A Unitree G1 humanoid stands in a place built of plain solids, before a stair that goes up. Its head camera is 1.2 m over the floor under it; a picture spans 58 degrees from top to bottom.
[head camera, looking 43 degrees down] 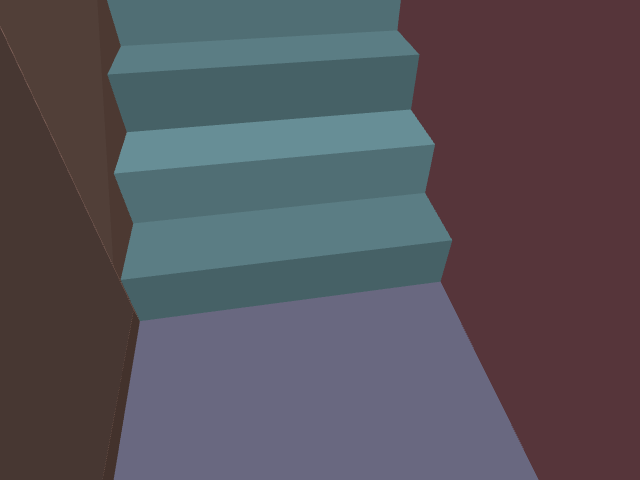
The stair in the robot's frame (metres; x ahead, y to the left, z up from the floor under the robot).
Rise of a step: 0.21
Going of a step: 0.27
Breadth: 1.07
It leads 10 degrees to the left of straight ahead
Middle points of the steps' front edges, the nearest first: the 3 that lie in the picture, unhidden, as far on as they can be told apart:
0.97 0.08 0.21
1.24 0.13 0.42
1.50 0.17 0.63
